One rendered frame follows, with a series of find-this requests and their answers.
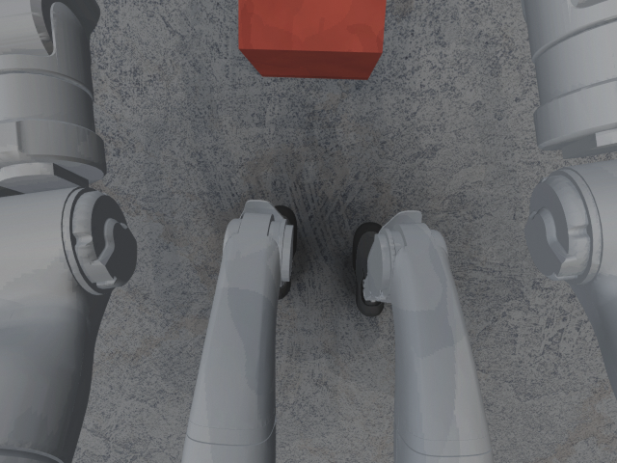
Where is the right robot forearm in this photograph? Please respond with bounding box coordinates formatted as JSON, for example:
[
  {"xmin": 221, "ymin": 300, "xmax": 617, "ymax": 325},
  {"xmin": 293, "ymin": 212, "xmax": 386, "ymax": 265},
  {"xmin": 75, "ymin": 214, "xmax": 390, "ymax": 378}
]
[{"xmin": 521, "ymin": 0, "xmax": 617, "ymax": 159}]

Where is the left robot thigh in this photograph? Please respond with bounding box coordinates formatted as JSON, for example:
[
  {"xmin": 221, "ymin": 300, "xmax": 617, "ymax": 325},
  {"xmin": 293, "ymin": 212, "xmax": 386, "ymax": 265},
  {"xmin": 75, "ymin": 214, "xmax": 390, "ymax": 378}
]
[{"xmin": 181, "ymin": 212, "xmax": 294, "ymax": 463}]

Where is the carton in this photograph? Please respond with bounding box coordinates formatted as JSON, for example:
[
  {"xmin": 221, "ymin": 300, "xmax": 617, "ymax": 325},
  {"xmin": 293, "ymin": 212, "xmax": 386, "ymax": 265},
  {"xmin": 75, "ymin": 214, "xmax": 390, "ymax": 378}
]
[{"xmin": 238, "ymin": 0, "xmax": 387, "ymax": 80}]

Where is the robot left upper arm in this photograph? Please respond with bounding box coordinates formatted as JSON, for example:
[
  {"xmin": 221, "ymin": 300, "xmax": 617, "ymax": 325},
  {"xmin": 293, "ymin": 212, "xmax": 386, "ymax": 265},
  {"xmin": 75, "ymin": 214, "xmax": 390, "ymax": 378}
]
[{"xmin": 0, "ymin": 186, "xmax": 137, "ymax": 463}]

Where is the robot right upper arm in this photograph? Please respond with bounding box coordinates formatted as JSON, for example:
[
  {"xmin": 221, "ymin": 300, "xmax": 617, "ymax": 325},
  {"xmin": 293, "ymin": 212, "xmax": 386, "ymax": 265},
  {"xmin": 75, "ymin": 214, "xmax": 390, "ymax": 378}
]
[{"xmin": 524, "ymin": 159, "xmax": 617, "ymax": 399}]

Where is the robot left shin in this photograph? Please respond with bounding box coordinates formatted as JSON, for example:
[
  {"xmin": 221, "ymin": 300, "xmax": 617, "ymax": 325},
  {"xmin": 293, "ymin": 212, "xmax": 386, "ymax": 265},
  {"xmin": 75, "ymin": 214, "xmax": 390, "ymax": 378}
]
[{"xmin": 223, "ymin": 200, "xmax": 285, "ymax": 285}]

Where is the left robot forearm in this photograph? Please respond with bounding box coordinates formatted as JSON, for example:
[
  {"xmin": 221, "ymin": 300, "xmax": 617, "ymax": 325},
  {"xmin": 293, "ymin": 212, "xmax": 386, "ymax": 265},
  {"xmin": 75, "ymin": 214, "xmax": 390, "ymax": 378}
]
[{"xmin": 0, "ymin": 0, "xmax": 107, "ymax": 197}]

